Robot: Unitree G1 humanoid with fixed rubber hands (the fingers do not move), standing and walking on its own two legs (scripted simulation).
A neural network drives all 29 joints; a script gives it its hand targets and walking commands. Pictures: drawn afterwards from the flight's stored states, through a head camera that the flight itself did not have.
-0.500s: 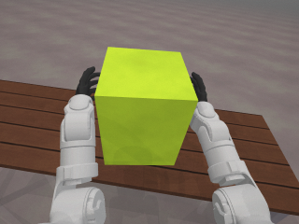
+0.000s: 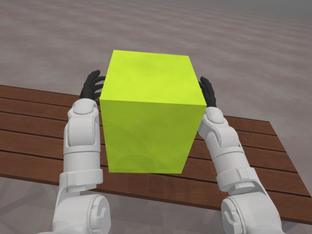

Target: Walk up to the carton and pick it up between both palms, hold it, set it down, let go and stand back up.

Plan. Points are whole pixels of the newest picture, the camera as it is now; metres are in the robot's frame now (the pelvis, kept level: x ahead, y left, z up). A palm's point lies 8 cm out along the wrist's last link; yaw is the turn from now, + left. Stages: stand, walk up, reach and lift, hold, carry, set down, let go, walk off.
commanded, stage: hold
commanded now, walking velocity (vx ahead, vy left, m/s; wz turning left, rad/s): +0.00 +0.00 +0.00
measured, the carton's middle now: (148, 114) +0.39 +0.00 +0.16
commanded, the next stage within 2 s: none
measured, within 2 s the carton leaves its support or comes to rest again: neither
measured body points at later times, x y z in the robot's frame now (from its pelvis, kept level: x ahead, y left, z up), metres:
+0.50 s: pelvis +0.00 +0.00 +0.00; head -0.05 +0.02 +0.45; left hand +0.38 +0.15 +0.21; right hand +0.38 -0.14 +0.20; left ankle +0.01 +0.12 -0.75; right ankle +0.02 -0.12 -0.75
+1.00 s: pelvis +0.00 +0.00 +0.00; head -0.05 +0.02 +0.45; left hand +0.38 +0.16 +0.21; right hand +0.38 -0.14 +0.20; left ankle +0.01 +0.12 -0.75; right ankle +0.02 -0.12 -0.75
